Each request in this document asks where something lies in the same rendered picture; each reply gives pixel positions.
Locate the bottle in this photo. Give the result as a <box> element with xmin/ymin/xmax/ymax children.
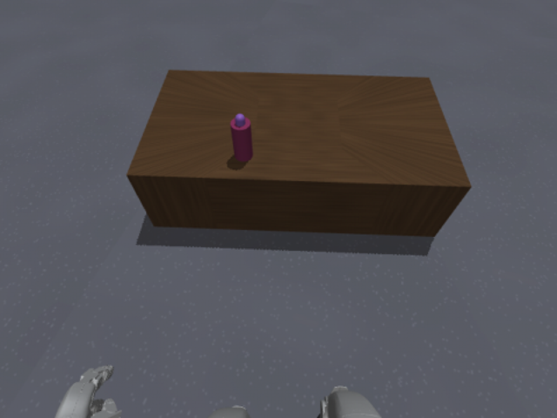
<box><xmin>231</xmin><ymin>113</ymin><xmax>253</xmax><ymax>162</ymax></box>

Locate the left robot hand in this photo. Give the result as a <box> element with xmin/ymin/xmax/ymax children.
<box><xmin>55</xmin><ymin>365</ymin><xmax>122</xmax><ymax>418</ymax></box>

